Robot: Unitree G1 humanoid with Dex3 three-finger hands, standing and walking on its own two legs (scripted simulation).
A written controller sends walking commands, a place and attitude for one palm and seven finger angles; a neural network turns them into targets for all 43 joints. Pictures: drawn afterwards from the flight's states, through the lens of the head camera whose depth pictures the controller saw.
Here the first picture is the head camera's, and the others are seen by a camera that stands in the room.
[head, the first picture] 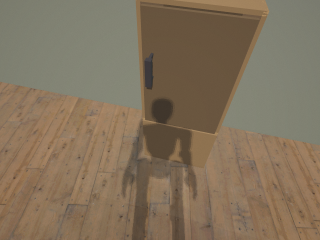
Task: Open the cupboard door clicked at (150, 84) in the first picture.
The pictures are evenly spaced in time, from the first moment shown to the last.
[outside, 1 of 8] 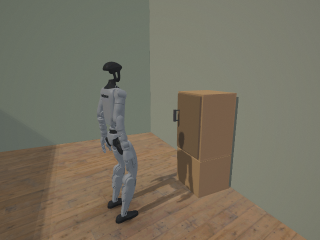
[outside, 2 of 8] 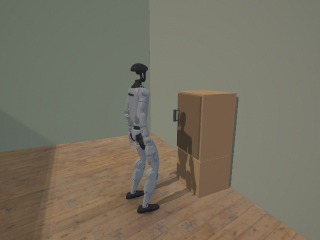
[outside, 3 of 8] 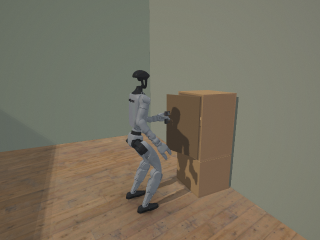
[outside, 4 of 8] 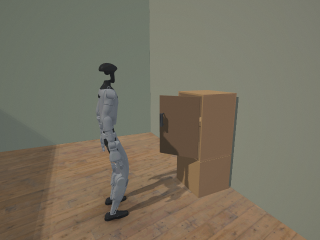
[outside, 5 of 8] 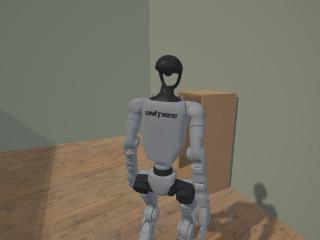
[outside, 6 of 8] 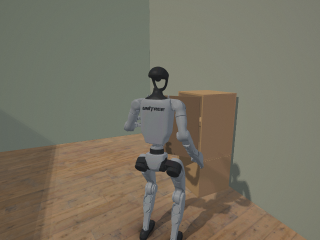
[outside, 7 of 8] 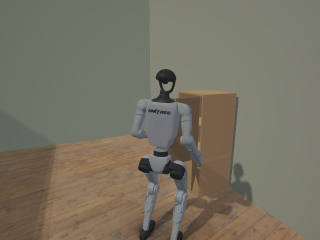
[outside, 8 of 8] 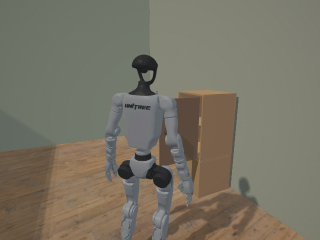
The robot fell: no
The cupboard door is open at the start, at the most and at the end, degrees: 0 90 90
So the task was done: yes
